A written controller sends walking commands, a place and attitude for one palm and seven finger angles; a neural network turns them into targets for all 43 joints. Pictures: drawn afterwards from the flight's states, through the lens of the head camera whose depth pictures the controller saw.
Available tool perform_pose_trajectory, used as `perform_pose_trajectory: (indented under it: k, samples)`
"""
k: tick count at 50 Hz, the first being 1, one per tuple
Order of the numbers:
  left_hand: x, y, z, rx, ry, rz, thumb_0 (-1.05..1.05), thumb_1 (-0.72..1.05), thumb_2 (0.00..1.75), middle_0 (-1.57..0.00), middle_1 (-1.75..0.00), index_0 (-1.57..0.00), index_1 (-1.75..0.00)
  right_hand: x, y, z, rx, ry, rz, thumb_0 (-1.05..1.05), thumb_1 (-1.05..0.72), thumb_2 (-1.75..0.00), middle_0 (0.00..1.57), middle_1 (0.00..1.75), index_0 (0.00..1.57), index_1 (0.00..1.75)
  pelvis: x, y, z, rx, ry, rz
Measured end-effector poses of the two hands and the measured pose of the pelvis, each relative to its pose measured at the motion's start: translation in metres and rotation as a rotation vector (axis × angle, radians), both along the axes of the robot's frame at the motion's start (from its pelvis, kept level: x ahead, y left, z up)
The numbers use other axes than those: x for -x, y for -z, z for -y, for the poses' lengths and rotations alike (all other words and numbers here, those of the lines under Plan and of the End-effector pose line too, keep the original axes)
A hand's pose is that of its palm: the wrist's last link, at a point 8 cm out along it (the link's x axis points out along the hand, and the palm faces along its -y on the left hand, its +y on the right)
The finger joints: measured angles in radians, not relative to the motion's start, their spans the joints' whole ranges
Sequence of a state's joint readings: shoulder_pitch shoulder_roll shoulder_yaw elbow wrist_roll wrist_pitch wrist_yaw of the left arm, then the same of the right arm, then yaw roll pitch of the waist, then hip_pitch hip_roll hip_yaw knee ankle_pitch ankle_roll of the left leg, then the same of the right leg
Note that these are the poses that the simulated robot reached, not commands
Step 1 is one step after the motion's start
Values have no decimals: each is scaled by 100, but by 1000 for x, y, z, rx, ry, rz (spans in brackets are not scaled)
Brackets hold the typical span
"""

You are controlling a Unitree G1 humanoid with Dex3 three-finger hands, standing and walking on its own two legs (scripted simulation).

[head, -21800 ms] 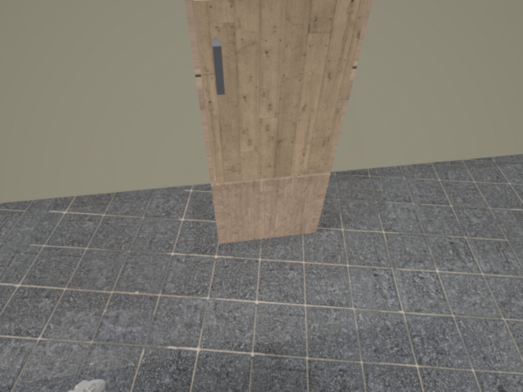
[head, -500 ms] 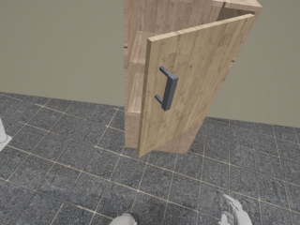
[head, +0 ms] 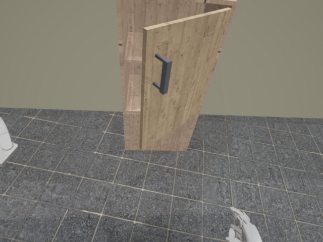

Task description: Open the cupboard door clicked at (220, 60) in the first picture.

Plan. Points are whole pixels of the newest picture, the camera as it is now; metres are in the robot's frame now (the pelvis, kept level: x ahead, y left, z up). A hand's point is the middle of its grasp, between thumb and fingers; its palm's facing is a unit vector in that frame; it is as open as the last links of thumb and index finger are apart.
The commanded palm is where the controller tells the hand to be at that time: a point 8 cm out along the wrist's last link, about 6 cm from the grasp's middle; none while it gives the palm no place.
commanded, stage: stop stepping back and stand still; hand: left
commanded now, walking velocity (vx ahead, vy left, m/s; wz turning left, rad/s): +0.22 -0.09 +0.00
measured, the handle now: (161, 74) +0.60 +0.02 +0.10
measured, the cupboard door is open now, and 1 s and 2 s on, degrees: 39 39 39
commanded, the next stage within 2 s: let the arm hang, fingers relaxed in 0.58 s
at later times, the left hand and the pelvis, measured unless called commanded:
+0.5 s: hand out of the picture +0.12 +0.29 +0.17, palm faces +0.45 -0.79 -0.43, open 7.4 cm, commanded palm +0.06 +0.33 +0.18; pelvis -0.08 +0.03 -0.01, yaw +1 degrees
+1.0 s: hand out of the picture +0.00 +0.19 -0.17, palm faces +0.17 -0.97 -0.16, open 6.9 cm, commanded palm none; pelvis -0.06 +0.01 -0.01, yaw +7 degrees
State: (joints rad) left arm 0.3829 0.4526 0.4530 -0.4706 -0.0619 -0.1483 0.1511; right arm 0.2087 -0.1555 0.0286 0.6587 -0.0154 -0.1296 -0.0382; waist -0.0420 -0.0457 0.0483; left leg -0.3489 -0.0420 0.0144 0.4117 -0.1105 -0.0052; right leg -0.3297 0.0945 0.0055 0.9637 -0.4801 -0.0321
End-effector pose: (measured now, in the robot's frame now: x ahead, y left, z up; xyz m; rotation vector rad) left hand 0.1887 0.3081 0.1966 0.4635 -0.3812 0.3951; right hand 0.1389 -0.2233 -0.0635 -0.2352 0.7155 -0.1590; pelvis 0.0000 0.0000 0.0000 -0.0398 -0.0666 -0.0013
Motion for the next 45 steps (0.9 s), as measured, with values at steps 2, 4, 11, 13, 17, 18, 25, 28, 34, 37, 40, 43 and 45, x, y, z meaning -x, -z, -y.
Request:
perform_pose_trajectory:
  k: [2, 4, 11, 13, 17, 18, 25, 28, 34, 37, 40, 43, 45]
  samples:
    - [17, -2, 12, -24, 42, -60, 1, 89, 90, -21, -30, -21, -30, 17, -7, 4, -5, 22, 5, 2, -91, -90, 21, 30, 20, 30, 9, -7, 0, 5, 2, -7]
    - [41, -5, 23, -71, 76, -118, 1, 89, 90, -21, -30, -21, -30, 31, -8, 10, -4, 36, 10, 2, -90, -90, 21, 30, 20, 30, 19, -9, 0, 8, -5, -18]
    - [112, -10, 11, -206, -11, -76, 1, 88, 90, -22, -30, -22, -30, 62, 27, 27, 39, 27, -92, 1, -91, -90, 21, 30, 20, 30, 55, 12, 1, -30, -10, -43]
    - [117, -11, -6, -139, -94, -15, 1, 88, 90, -22, -30, -22, -30, 70, 22, 24, 39, 31, -100, 2, -91, -90, 21, 30, 20, 30, 57, 6, 2, -45, -22, -54]
    - [114, -1, -22, 2, -187, -1, 1, 89, 90, -21, -30, -21, -30, 72, 11, 17, 45, 31, -34, 2, -91, -90, 21, 30, 20, 30, 65, -2, -9, -75, -19, -68]
    - [112, 2, -20, 19, -180, -10, 1, 89, 90, -21, -30, -21, -30, 71, 10, 14, 49, 26, -17, 2, -91, -90, 21, 30, 20, 30, 67, -2, -13, -77, -22, -67]
    - [108, 16, -14, -49, -40, -80, 1, 89, 90, -21, -30, -21, -30, 69, 13, -16, 10, 31, 41, 2, -91, -90, 21, 30, 20, 30, 76, 9, -29, -81, -26, -40]
    - [108, 7, -18, -119, -53, -103, 1, 89, 90, -21, -30, -21, -30, 72, 18, -28, -41, 14, 19, 1, -91, -90, 21, 30, 20, 30, 73, 7, -24, -71, -32, -38]
    - [107, -2, -11, -186, -118, -129, 1, 89, 90, -21, -30, -21, -30, 67, 50, -30, -110, -37, -61, 1, -90, -90, 21, 30, 20, 30, 66, 14, -15, -32, -43, -30]
    - [96, 50, -16, -101, -142, -357, 0, 89, 90, -21, -30, -20, -30, 63, 67, -23, -133, -81, -167, 1, -90, -90, 21, 30, 20, 30, 67, 13, -14, -52, -74, -56]
    - [101, 145, -13, 131, -186, -730, 0, 90, 90, -20, -30, -20, -30, 63, 76, -17, -141, -90, -243, 1, -91, -90, 21, 30, 20, 30, 68, 10, -15, -74, -89, -62]
    - [132, 236, 20, 331, -173, -1088, 0, 91, 90, -20, -30, -19, -29, 71, 77, -14, -136, -77, -296, 1, -91, -90, 21, 30, 20, 30, 68, 7, -16, -82, -94, -57]
    - [161, 282, 50, 443, -132, -1281, 1, 91, 90, -20, -30, -19, -29, 81, 74, -13, -119, -64, -339, 1, -91, -90, 20, 30, 20, 30, 67, 6, -15, -79, -90, -50]
